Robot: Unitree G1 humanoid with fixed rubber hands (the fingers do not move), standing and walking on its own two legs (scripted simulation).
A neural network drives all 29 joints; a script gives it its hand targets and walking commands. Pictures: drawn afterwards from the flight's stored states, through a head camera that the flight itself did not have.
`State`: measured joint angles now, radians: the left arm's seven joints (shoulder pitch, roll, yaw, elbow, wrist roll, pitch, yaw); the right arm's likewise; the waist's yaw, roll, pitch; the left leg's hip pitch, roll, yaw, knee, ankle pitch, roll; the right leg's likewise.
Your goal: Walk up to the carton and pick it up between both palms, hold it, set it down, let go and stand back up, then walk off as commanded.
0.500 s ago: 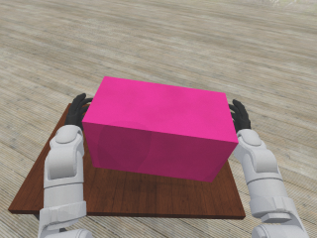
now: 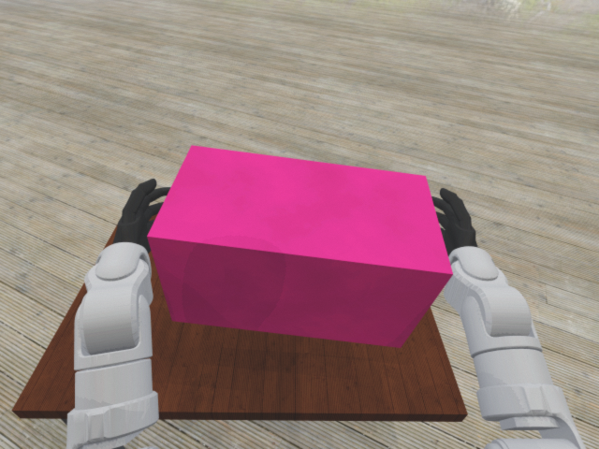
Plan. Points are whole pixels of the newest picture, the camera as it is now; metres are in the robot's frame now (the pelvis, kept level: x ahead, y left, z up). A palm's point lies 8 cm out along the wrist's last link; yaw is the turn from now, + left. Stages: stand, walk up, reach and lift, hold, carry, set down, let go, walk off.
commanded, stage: hold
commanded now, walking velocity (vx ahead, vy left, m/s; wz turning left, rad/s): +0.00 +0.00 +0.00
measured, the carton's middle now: (298, 248) +0.36 +0.00 +0.13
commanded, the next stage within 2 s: none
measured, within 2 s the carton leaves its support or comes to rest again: neither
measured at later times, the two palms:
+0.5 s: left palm (136, 238) +0.33 +0.20 +0.18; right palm (462, 246) +0.33 -0.21 +0.16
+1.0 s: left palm (137, 242) +0.33 +0.20 +0.17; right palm (461, 248) +0.33 -0.21 +0.16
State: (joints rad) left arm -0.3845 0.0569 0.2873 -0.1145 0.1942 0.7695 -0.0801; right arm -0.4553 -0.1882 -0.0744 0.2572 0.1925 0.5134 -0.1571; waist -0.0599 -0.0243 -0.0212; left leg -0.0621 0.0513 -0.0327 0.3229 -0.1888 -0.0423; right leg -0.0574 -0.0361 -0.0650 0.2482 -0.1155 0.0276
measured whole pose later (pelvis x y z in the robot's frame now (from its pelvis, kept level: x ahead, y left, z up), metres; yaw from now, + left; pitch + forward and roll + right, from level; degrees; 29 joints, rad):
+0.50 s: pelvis -0.01 +0.00 +0.00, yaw +0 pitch -4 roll -1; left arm -0.46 0.06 0.33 -0.01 0.20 0.75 -0.09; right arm -0.52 -0.17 -0.10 0.34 0.17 0.50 -0.15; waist -0.06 -0.02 -0.03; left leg -0.08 0.05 -0.03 0.33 -0.17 -0.04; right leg -0.09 -0.03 -0.06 0.26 -0.11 0.02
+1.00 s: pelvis -0.01 +0.00 +0.00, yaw +0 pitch -4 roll -1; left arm -0.43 0.06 0.30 -0.04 0.19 0.75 -0.08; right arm -0.49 -0.19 -0.09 0.30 0.18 0.51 -0.14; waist -0.07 -0.02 -0.03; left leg -0.08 0.05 -0.03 0.34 -0.19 -0.04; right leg -0.07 -0.04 -0.06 0.26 -0.11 0.03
